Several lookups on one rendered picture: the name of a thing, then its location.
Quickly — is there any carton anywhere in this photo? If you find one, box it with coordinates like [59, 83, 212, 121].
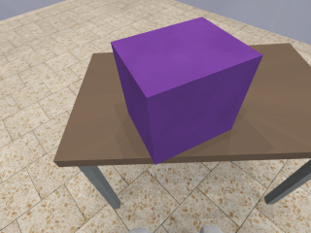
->
[111, 17, 263, 165]

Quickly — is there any table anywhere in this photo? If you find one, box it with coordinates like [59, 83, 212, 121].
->
[53, 43, 311, 209]

